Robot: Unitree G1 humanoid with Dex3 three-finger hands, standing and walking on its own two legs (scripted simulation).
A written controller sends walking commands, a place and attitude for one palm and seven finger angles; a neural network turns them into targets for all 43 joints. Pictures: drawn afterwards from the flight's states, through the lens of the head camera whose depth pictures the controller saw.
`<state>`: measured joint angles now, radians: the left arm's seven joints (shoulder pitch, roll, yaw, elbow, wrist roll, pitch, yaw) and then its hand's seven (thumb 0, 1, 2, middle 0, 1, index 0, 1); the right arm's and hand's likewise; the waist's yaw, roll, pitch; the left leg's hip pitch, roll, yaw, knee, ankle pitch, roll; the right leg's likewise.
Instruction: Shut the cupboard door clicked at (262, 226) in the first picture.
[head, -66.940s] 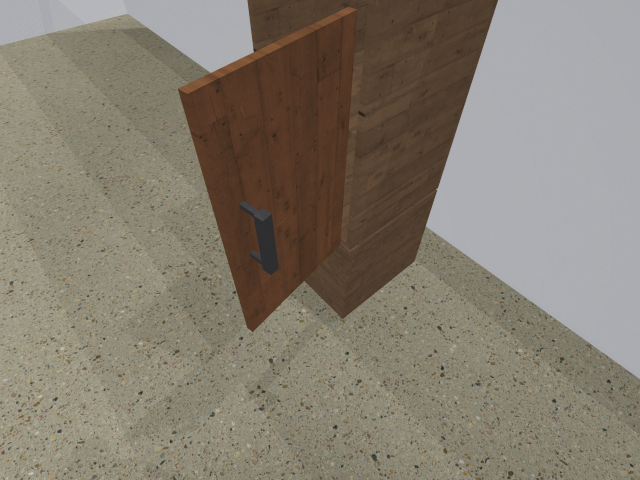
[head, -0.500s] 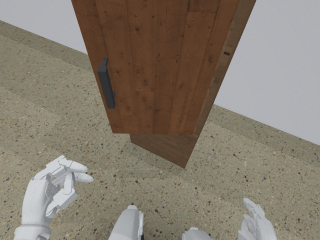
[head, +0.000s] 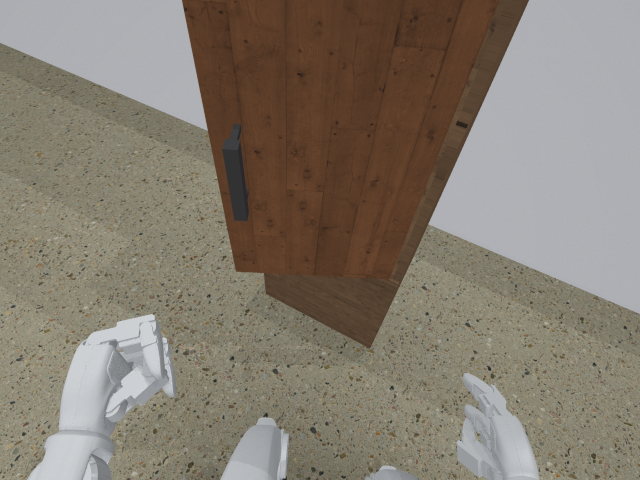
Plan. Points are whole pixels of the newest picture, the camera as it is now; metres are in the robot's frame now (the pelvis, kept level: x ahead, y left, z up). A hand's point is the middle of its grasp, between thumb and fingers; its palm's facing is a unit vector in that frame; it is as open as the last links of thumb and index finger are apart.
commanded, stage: raise the hand and make a fist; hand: left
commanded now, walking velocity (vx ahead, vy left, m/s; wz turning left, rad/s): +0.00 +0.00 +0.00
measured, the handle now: (238, 174) +0.52 +0.17 +0.06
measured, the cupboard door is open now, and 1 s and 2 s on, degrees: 27 27 27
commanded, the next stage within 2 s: bring the fist close to the handle in 0.52 s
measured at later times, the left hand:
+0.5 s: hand (183, 361) +0.23 +0.17 +0.06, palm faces +0.06 -1.00 -0.04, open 3.1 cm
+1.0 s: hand (219, 302) +0.30 +0.15 +0.06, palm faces +0.02 -1.00 -0.02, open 3.1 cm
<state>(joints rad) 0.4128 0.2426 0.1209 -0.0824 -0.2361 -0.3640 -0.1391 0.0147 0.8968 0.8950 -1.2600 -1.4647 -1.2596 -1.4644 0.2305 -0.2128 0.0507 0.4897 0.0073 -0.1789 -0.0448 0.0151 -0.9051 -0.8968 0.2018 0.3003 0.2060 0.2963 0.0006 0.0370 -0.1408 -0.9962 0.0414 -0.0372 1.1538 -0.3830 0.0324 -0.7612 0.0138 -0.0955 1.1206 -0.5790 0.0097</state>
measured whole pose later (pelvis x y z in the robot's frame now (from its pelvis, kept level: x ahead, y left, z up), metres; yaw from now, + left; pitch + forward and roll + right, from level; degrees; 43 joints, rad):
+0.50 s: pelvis +0.01 -0.02 +0.00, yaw +0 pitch +13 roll -4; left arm 0.40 0.23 0.13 -0.05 -0.25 -0.38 -0.15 0.01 0.90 0.89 -1.30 -1.50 -1.30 -1.50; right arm 0.25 -0.23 0.02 0.52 0.01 -0.18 -0.05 0.02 -0.91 -0.90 0.20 0.30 0.20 0.30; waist 0.00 0.05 -0.15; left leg -0.98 0.05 -0.03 1.14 -0.39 0.01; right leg -0.76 0.02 -0.09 1.13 -0.60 -0.01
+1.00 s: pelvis +0.02 -0.02 +0.01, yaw -1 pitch +14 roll -3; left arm 0.12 0.21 0.10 0.11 -0.21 -0.32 -0.11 0.01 0.90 0.89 -1.30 -1.50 -1.30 -1.50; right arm 0.24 -0.23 0.03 0.55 0.01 -0.15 -0.05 0.02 -0.91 -0.90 0.20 0.30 0.20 0.30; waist -0.01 0.04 -0.14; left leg -0.97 0.05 -0.02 1.12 -0.39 0.01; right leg -0.76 0.02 -0.08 1.11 -0.59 -0.01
